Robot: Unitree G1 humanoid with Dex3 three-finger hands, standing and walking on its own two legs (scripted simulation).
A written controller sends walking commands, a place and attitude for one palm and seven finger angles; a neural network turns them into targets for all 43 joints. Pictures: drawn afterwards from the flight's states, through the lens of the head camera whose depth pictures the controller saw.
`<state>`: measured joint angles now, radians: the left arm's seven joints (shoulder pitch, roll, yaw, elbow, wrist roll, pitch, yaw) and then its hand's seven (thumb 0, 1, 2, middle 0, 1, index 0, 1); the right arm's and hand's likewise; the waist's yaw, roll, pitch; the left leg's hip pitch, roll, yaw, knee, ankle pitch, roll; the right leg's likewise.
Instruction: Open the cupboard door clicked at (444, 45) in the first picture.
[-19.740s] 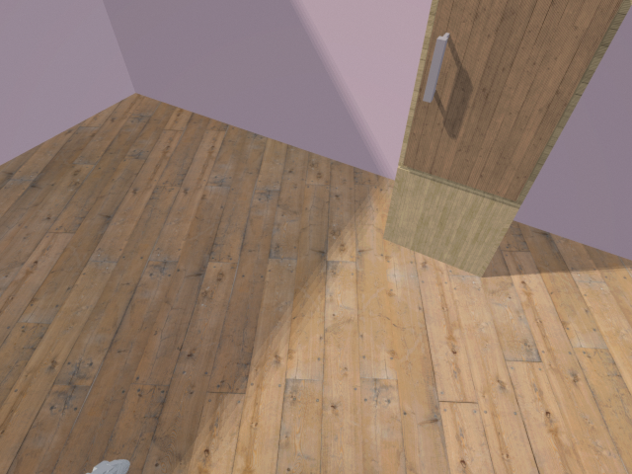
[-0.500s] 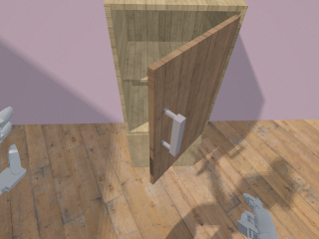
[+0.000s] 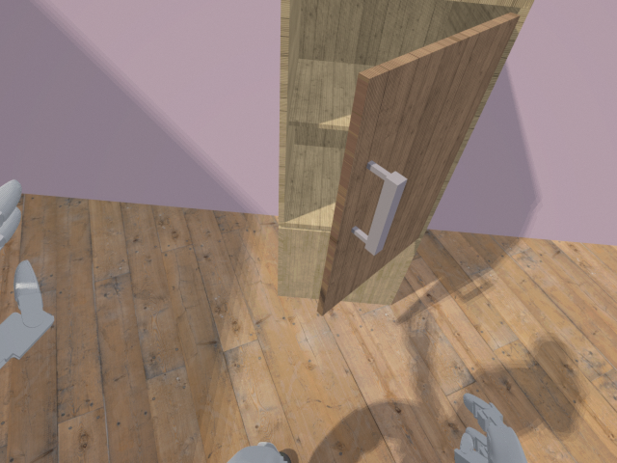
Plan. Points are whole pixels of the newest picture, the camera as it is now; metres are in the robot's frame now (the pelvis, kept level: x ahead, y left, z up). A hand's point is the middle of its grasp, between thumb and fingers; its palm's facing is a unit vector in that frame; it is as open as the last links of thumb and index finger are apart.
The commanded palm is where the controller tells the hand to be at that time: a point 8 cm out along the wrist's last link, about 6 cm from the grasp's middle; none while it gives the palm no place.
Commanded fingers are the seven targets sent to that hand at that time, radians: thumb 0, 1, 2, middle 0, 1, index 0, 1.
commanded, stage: step back with the hand held close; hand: left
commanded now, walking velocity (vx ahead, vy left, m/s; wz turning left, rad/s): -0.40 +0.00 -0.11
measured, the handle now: (374, 209) +0.50 -0.07 +0.03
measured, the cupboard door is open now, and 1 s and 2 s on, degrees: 45 45 45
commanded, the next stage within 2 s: stop stepping back and stand still in 0.24 s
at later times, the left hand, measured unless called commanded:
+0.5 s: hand out of the picture +0.08 +0.29 +0.19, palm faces +0.37 -0.86 -0.36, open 7.4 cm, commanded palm +0.04 +0.32 +0.19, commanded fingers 0.00 0.90 0.90 -0.20 -0.30 -0.20 -0.30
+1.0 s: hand out of the picture -0.04 +0.35 +0.19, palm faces +0.43 -0.85 -0.31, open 7.4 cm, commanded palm -0.10 +0.38 +0.19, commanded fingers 0.00 0.90 0.90 -0.20 -0.30 -0.20 -0.30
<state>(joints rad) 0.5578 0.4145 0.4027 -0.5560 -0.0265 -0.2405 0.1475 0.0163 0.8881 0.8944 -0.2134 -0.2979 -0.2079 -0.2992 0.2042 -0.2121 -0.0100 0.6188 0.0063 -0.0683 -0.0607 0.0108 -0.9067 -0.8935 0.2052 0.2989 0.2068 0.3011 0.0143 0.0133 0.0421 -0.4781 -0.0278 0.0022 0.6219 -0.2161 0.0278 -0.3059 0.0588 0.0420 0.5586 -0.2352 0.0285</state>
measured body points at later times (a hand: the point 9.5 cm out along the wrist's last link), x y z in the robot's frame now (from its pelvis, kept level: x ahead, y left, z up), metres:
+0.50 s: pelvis -0.14 +0.05 -0.02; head -0.16 +0.09 +0.43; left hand +0.05 +0.33 +0.20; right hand -0.01 -0.20 -0.08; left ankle -0.03 +0.09 -0.73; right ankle -0.31 -0.07 -0.71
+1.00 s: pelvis -0.29 +0.10 +0.00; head -0.32 +0.13 +0.45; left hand -0.07 +0.39 +0.21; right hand -0.20 -0.17 -0.07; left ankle -0.29 +0.25 -0.72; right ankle -0.26 +0.01 -0.72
